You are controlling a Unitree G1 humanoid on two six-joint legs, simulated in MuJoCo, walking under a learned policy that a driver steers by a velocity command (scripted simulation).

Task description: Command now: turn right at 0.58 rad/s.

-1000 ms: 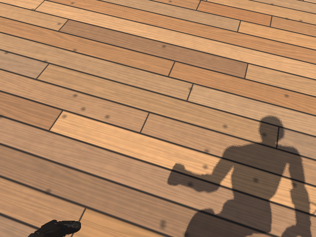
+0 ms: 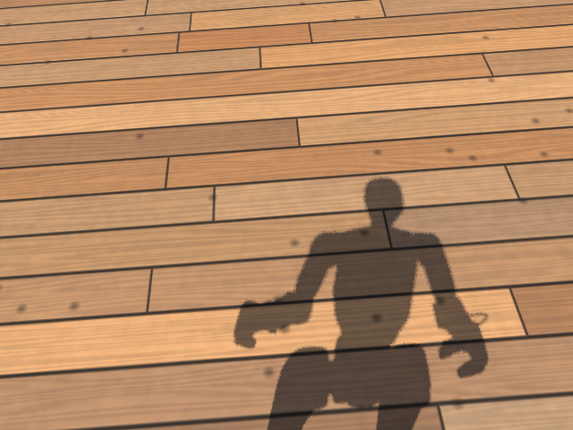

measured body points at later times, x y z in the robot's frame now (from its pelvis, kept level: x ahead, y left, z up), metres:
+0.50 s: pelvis +0.01 +0.01 +0.01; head +0.03 +0.03 +0.46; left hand +0.16 +0.25 -0.12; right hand +0.08 -0.27 -0.09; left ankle +0.03 +0.11 -0.73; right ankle -0.02 -0.09 -0.72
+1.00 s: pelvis +0.00 +0.00 +0.02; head +0.00 +0.00 +0.47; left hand +0.10 +0.25 -0.13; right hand +0.02 -0.27 -0.12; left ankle +0.03 +0.11 -0.73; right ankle -0.04 -0.10 -0.73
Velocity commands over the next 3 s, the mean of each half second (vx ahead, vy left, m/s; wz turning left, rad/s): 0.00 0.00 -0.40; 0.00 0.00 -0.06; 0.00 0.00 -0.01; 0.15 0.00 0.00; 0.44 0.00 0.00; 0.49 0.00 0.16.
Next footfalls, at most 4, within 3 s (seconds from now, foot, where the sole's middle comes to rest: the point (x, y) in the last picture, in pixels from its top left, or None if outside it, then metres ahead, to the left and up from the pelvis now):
0.44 left None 0.07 0.10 -0.77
0.68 right None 0.00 -0.11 -0.77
2.40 right None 0.41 -0.12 -0.77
2.94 left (317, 317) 0.74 -0.02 -0.77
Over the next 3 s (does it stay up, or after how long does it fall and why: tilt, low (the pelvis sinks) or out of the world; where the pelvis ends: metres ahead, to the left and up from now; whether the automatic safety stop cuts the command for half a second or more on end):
stays up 0.61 -0.06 -0.01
